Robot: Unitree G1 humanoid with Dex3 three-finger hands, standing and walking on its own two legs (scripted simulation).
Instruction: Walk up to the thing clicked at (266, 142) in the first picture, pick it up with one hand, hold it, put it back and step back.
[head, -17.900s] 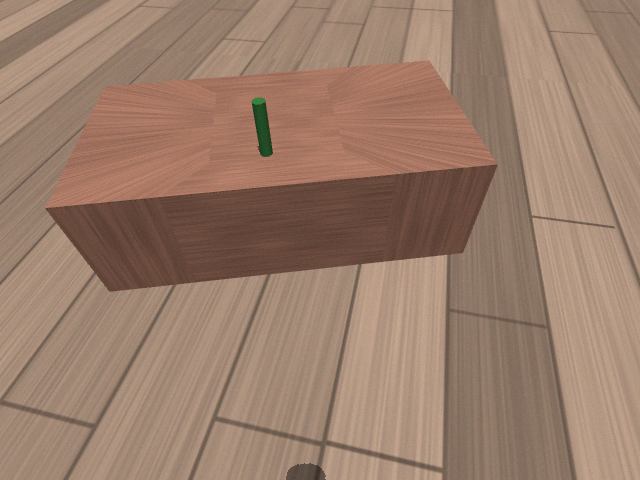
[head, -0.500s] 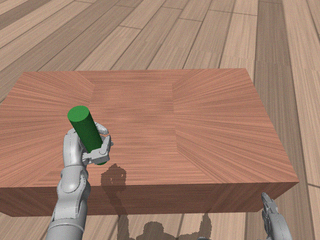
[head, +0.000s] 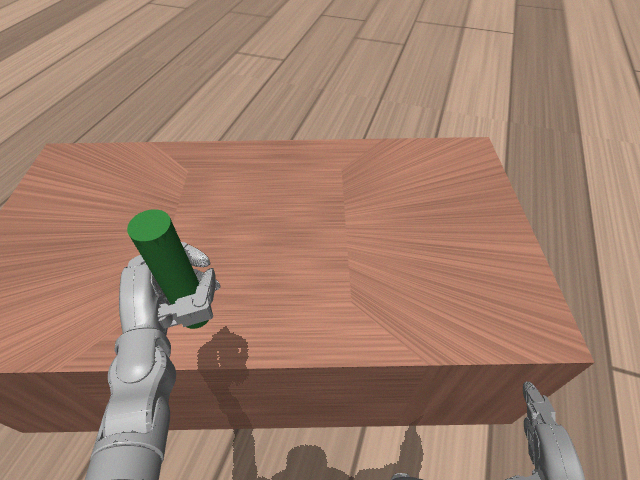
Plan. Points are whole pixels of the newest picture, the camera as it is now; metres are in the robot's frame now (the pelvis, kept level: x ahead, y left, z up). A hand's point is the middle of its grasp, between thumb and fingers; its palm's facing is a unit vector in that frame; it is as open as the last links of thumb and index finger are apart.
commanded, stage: crouch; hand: left
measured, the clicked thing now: (176, 277) +0.34 +0.18 +0.09
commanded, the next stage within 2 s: lower in 1.36 s
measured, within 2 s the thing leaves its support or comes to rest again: neither
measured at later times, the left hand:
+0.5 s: hand (210, 276) +0.42 +0.18 -0.03, palm faces +0.18 -0.98 -0.02, open 5.1 cm
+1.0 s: hand (223, 266) +0.48 +0.18 -0.09, palm faces +0.18 -0.98 -0.02, open 5.1 cm
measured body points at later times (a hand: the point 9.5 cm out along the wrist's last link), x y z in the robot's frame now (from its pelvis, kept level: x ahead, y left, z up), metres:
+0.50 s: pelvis -0.02 +0.00 -0.04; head +0.09 +0.03 +0.39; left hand +0.41 +0.23 -0.03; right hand +0.14 -0.26 -0.06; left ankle -0.02 +0.13 -0.71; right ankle +0.05 -0.14 -0.71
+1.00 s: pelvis -0.03 +0.00 -0.09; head +0.14 +0.04 +0.32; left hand +0.47 +0.23 -0.09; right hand +0.14 -0.26 -0.08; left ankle -0.02 +0.13 -0.71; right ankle +0.05 -0.14 -0.71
